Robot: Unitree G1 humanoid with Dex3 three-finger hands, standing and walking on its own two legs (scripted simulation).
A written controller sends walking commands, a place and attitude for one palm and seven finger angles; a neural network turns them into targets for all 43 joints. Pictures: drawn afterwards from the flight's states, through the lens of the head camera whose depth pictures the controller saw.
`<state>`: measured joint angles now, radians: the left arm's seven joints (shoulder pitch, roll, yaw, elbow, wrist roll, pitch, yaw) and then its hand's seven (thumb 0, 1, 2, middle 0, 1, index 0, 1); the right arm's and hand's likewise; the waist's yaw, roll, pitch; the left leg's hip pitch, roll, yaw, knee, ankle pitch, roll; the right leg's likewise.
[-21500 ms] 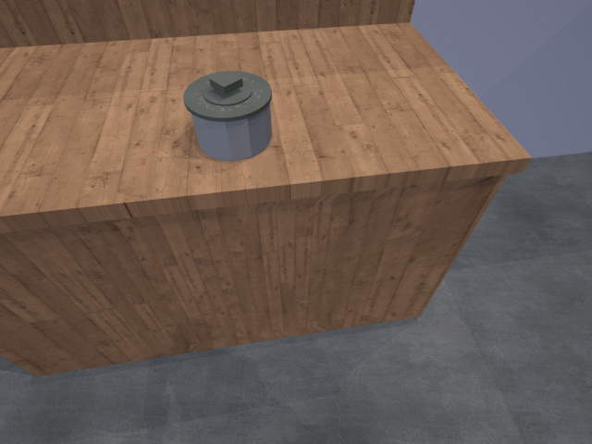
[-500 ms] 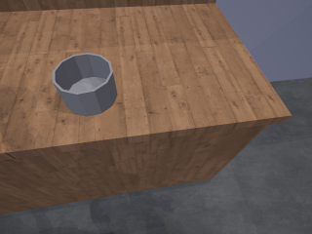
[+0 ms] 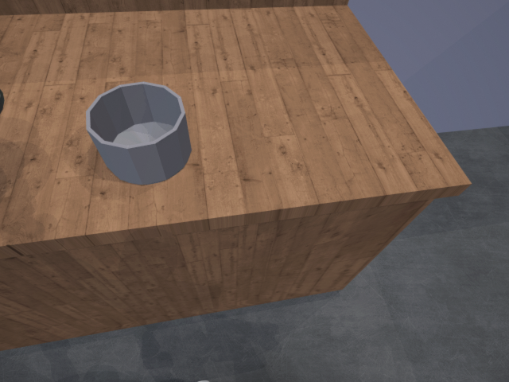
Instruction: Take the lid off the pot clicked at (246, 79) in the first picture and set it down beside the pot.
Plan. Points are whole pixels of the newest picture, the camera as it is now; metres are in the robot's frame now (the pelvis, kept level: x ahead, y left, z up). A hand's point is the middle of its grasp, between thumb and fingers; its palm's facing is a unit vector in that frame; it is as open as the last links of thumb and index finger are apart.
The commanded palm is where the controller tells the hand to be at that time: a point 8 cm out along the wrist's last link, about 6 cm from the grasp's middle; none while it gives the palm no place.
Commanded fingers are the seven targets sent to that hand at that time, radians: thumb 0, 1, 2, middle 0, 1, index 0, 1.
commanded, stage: lower the lid onto the table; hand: left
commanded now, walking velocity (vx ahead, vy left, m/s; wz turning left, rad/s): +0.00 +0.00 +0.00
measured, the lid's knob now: out of the picture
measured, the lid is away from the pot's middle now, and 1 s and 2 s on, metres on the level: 0.24 0.24 0.24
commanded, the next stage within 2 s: open the fingers wide in 1.76 s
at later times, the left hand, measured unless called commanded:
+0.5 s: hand out of the picture +0.46 +0.38 +0.17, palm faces -0.38 -0.27 -0.89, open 6.5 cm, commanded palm +0.50 +0.39 +0.24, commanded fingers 0.00 0.66 0.89 -0.80 -1.13 -0.94 -1.14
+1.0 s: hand out of the picture +0.46 +0.39 +0.15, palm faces -0.38 -0.28 -0.88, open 6.5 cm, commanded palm +0.51 +0.39 +0.21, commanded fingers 0.00 0.66 0.89 -0.80 -1.13 -0.94 -1.14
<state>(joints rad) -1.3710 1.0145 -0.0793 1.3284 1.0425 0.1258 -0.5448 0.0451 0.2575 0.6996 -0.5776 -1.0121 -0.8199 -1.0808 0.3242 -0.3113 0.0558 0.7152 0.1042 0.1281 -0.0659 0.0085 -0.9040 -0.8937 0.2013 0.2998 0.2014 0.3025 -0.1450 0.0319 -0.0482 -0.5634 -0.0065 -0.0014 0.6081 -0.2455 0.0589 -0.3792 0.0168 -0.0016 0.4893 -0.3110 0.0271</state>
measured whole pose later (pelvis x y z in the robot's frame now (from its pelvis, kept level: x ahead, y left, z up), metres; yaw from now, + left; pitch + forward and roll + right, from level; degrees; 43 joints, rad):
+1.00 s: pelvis +0.00 +0.01 -0.01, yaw -1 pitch +15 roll -5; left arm -1.31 1.01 -0.05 1.35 1.04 0.03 -0.50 0.04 0.26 0.70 -0.57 -1.01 -0.82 -1.08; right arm 0.37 -0.31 0.05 0.72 0.10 0.12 -0.09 0.01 -0.90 -0.89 0.20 0.30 0.20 0.30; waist -0.17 0.03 -0.08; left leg -0.70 0.01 0.00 0.74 -0.30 0.07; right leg -0.51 0.03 0.00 0.59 -0.35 0.04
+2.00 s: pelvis -0.01 +0.03 -0.03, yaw -2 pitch +18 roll -6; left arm -1.08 0.95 0.06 1.17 1.06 -0.12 -0.41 0.02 0.28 0.70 -0.55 -1.01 -0.83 -1.10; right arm 0.40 -0.28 0.04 0.68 0.08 0.18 -0.09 0.01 -0.90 -0.89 0.20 0.30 0.20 0.30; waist -0.15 0.05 -0.10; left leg -0.83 0.00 0.01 0.84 -0.33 0.10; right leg -0.63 0.03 0.01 0.69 -0.38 0.02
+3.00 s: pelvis -0.01 +0.04 -0.03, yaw -2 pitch +17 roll -6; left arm -1.08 0.96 0.05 1.18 1.05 -0.13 -0.40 0.00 -0.07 0.76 -0.42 -0.77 -0.42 -0.76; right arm 0.39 -0.28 0.03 0.67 0.09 0.20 -0.09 0.01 -0.90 -0.89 0.20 0.30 0.20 0.30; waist -0.15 0.05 -0.10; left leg -0.81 0.00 0.01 0.83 -0.32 0.11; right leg -0.61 0.03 0.02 0.67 -0.37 0.02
